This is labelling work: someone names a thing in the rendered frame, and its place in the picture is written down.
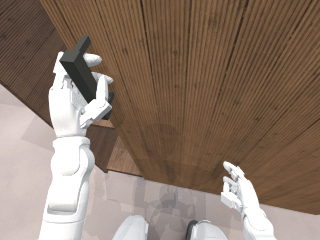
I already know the right robot hand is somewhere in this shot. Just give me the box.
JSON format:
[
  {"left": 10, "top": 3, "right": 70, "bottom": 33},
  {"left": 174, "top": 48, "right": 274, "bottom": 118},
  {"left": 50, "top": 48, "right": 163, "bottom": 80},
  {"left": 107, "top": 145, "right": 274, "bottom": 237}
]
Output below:
[{"left": 221, "top": 161, "right": 260, "bottom": 214}]

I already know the right robot forearm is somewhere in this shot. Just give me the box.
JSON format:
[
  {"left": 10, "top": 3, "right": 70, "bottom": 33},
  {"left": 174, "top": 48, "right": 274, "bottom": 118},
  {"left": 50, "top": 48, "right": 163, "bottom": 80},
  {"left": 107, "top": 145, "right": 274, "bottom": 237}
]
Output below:
[{"left": 241, "top": 207, "right": 277, "bottom": 240}]

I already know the left robot hand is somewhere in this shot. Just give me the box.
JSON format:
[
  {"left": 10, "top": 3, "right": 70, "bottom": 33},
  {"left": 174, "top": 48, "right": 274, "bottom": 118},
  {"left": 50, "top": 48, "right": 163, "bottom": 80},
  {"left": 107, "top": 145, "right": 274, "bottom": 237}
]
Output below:
[{"left": 48, "top": 52, "right": 113, "bottom": 138}]

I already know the handle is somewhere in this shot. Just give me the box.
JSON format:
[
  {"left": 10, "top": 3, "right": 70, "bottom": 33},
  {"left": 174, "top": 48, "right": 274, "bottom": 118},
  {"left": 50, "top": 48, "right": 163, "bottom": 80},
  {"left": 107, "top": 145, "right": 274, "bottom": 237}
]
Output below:
[{"left": 59, "top": 35, "right": 115, "bottom": 120}]

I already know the left robot forearm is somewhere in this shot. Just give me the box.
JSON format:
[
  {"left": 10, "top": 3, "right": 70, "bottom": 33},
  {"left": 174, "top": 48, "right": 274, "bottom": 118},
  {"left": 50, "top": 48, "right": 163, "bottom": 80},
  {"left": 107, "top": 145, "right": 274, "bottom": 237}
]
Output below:
[{"left": 37, "top": 136, "right": 95, "bottom": 240}]

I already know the right robot foot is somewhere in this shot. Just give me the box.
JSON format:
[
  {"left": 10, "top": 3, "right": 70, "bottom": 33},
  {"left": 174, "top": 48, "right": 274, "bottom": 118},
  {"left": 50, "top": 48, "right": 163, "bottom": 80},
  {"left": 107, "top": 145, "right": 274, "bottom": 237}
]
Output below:
[{"left": 185, "top": 220, "right": 199, "bottom": 240}]

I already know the robot right thigh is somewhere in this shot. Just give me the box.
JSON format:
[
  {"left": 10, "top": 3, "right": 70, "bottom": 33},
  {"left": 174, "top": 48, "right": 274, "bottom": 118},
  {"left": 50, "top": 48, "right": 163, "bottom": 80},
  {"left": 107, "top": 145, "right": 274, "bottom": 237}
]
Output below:
[{"left": 191, "top": 222, "right": 228, "bottom": 240}]

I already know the wardrobe door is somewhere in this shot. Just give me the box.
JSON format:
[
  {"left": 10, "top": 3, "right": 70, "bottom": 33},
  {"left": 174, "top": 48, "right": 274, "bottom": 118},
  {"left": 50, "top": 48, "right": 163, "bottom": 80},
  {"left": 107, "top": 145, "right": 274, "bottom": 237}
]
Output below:
[{"left": 40, "top": 0, "right": 320, "bottom": 215}]

